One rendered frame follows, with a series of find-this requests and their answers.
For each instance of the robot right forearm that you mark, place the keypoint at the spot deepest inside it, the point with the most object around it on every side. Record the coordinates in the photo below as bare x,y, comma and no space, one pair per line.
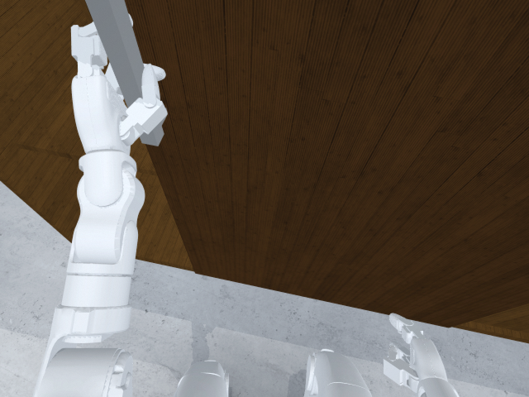
435,387

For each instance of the robot left upper arm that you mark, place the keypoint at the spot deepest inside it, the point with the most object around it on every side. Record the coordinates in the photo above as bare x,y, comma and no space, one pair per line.
88,372

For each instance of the robot thigh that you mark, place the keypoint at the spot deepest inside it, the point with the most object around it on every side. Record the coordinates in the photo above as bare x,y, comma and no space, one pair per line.
204,379
330,374

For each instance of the handle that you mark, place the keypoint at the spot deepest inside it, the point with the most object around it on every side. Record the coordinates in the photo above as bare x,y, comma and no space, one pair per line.
114,27

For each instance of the robot right hand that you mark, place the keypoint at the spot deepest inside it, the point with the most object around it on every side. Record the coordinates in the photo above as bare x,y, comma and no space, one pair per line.
423,361

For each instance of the left robot thigh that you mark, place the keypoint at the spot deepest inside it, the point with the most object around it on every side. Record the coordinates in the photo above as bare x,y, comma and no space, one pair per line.
204,379

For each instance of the wardrobe door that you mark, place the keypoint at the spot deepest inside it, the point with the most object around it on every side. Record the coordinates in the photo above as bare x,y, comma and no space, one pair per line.
367,153
516,319

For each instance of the robot left hand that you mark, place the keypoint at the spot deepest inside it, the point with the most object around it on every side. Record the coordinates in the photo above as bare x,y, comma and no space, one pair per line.
98,100

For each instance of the right robot thigh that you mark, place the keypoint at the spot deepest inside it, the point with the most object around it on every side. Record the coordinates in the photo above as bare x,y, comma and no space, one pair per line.
330,374

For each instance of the robot left forearm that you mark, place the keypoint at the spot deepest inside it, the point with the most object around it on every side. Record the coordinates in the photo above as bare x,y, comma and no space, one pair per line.
103,250

